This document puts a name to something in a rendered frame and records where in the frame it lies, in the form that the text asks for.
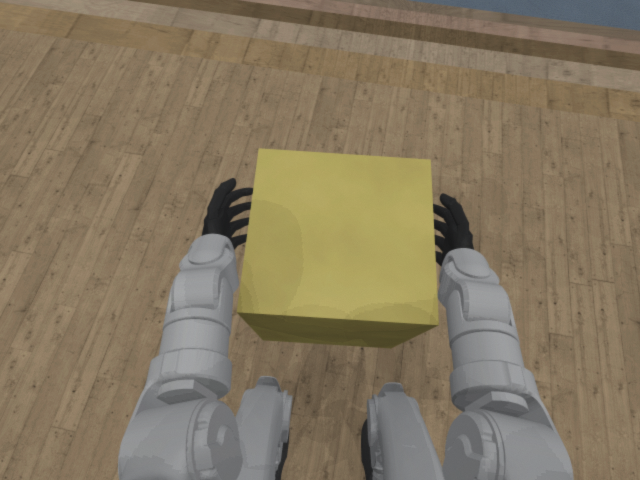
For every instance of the left robot forearm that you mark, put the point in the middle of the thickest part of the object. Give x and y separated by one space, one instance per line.
193 357

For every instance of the left robot thigh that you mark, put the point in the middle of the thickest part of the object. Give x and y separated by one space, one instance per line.
263 421

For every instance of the right robot shin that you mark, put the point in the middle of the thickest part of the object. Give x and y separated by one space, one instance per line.
376 459

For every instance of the robot right hand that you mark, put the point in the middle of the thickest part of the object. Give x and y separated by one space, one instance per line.
455 230

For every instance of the robot right upper arm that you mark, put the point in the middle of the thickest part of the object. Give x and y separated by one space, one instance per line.
486 445

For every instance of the right robot forearm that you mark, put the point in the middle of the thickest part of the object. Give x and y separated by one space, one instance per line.
488 368

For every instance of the robot left upper arm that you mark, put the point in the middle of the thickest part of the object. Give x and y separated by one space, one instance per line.
193 440

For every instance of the robot left hand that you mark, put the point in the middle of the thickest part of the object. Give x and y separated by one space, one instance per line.
219 214

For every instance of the carton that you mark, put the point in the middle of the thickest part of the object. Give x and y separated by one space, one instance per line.
340 249

